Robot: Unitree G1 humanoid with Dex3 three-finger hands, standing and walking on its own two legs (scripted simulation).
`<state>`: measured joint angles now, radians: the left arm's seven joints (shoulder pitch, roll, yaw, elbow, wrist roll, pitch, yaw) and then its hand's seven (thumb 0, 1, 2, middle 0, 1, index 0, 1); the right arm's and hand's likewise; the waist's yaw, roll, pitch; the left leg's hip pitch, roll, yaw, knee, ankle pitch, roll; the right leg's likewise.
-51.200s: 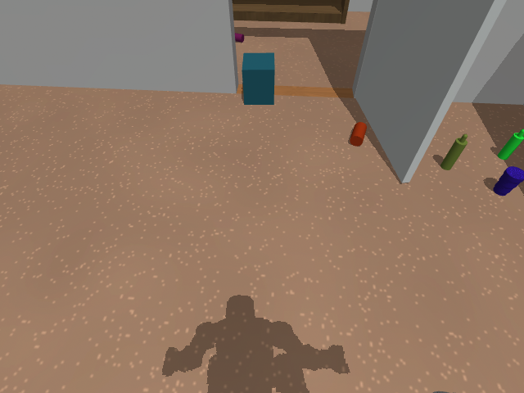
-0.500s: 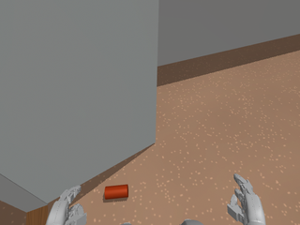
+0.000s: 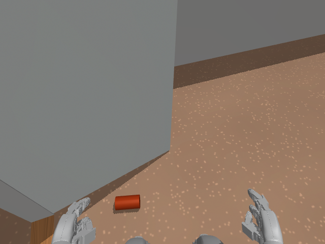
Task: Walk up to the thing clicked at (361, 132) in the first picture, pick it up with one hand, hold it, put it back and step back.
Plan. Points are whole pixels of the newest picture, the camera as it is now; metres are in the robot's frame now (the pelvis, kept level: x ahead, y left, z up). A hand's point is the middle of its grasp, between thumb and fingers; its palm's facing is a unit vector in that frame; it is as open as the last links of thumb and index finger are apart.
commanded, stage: home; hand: left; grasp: from above
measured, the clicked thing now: (127, 202) +0.43 +0.21 -0.68
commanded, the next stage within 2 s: stand in 1.42 s
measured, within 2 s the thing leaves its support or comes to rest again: neither
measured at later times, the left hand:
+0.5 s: hand (97, 229) +0.17 +0.17 -0.04, palm faces +0.05 -0.98 -0.20, open 7.4 cm
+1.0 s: hand (95, 229) +0.17 +0.18 -0.04, palm faces +0.04 -0.98 -0.20, open 7.4 cm
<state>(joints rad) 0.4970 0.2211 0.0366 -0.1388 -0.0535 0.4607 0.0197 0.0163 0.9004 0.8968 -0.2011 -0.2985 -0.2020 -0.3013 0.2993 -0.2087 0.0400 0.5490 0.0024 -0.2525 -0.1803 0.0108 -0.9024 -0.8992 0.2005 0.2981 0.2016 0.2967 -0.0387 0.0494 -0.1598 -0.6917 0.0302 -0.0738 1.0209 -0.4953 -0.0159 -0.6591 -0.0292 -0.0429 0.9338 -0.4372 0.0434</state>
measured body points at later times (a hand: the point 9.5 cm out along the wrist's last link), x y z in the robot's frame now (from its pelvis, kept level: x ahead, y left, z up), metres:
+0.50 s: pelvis +0.01 -0.01 +0.00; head +0.02 +0.00 +0.45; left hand +0.17 +0.22 -0.03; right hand +0.17 -0.25 -0.06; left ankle +0.01 +0.12 -0.68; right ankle +0.02 -0.15 -0.68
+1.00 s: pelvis +0.01 +0.00 +0.00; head +0.02 +0.00 +0.45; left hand +0.17 +0.23 -0.03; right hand +0.17 -0.25 -0.06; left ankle +0.01 +0.12 -0.68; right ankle +0.02 -0.15 -0.68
